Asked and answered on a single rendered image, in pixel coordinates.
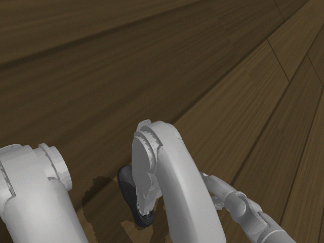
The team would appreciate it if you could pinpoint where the right robot arm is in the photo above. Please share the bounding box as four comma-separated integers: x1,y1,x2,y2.
224,191,296,243

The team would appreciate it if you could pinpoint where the right robot foot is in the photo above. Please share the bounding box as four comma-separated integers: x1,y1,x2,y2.
117,165,155,227

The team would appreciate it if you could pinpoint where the right robot hand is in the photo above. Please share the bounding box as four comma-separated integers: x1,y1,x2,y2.
199,171,237,210

